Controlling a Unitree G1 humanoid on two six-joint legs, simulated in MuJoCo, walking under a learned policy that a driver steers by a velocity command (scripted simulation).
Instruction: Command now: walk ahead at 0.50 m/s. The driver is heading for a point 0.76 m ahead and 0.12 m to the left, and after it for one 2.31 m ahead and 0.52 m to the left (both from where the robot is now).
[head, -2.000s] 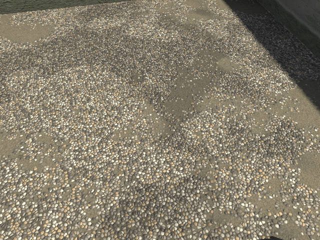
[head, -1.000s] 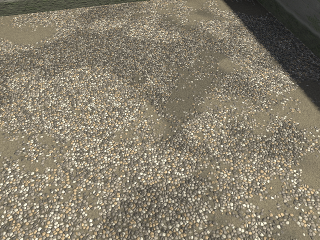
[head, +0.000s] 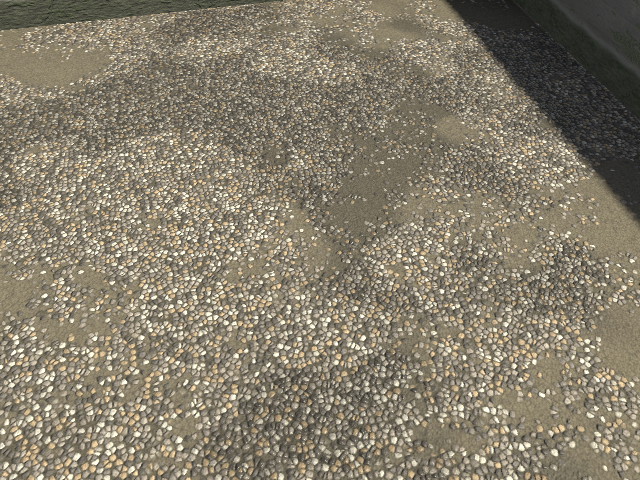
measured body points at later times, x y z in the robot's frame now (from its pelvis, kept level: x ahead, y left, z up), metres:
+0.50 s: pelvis +0.00 +0.00 +0.00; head -0.01 +0.00 +0.45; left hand +0.17 +0.22 -0.08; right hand +0.18 -0.21 -0.08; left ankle -0.02 +0.12 -0.75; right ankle +0.01 -0.14 -0.75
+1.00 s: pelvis +0.00 +0.00 +0.00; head -0.01 +0.00 +0.45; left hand +0.08 +0.24 -0.12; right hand +0.07 -0.24 -0.12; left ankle -0.02 +0.13 -0.75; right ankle +0.01 -0.14 -0.75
